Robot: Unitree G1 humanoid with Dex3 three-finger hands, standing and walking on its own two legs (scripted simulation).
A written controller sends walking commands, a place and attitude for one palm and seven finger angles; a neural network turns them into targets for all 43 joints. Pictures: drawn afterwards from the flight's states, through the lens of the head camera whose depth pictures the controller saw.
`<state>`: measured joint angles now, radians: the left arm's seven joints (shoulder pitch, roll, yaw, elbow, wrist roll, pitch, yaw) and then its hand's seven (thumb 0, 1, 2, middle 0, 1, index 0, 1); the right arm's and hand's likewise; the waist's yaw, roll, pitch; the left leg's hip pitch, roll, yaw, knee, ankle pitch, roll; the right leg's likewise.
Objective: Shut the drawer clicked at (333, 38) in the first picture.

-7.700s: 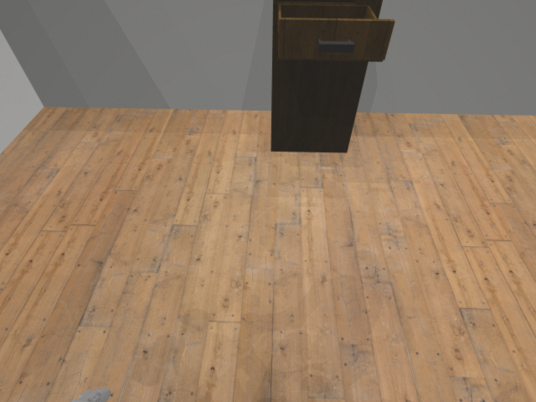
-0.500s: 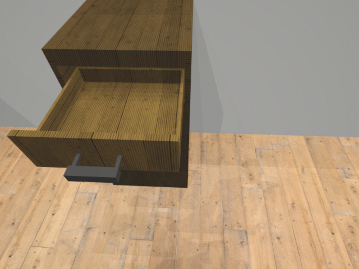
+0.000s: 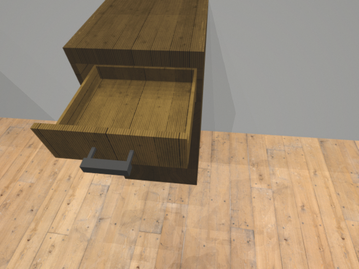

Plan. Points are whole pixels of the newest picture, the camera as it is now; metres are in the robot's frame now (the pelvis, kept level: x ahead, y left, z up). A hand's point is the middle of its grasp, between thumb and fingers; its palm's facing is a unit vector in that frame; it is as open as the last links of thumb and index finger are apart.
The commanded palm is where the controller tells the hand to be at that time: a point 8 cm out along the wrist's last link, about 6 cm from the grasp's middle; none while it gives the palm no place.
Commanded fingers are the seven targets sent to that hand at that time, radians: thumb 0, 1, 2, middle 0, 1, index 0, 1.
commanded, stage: come to a stop and stand still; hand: left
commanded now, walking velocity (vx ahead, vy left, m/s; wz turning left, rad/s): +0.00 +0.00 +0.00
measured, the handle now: (109, 159) +0.37 +0.23 -0.01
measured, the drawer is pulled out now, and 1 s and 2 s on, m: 0.30 0.30 0.30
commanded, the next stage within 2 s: look again from close up in 0.48 s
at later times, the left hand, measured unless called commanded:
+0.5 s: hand out of the picture +0.02 +0.21 -0.18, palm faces +0.02 -0.98 -0.19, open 7.3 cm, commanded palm none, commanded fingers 0.00 0.90 0.90 -0.20 -0.30 -0.20 -0.30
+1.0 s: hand out of the picture +0.02 +0.21 -0.18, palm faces +0.00 -0.98 -0.21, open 7.3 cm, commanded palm none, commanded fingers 0.00 0.90 0.90 -0.20 -0.30 -0.20 -0.30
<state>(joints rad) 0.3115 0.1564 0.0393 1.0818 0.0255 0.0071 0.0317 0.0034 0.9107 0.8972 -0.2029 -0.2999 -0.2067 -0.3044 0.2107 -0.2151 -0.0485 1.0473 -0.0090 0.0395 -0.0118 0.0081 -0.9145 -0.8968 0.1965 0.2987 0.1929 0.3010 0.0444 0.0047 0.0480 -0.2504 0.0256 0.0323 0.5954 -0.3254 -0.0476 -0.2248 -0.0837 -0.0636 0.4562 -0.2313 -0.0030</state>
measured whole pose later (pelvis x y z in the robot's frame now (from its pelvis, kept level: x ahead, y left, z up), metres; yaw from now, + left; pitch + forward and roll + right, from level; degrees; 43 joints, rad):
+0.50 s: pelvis +0.01 +0.04 +0.00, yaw -1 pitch -1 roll +0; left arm 0.24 0.17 0.01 1.14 0.01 0.00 0.03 0.01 0.92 0.90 -0.20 -0.30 -0.20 -0.30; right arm 0.25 -0.16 -0.01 1.13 -0.01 -0.02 -0.04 0.00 -0.93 -0.90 0.20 0.30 0.20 0.30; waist 0.01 -0.02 0.03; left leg -0.11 0.02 0.06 0.40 -0.27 -0.01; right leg -0.16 -0.08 -0.05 0.40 -0.22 0.05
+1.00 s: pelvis -0.01 +0.04 -0.01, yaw -1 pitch -3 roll +0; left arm 0.28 0.17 -0.01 1.06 0.01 -0.01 0.04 0.00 0.92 0.90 -0.20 -0.30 -0.20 -0.30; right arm 0.30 -0.16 0.00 1.07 -0.01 -0.01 -0.02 0.01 -0.92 -0.90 0.20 0.30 0.20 0.30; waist -0.01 0.00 0.03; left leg -0.16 0.02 0.05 0.50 -0.29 -0.01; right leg -0.21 -0.08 -0.04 0.50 -0.24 0.05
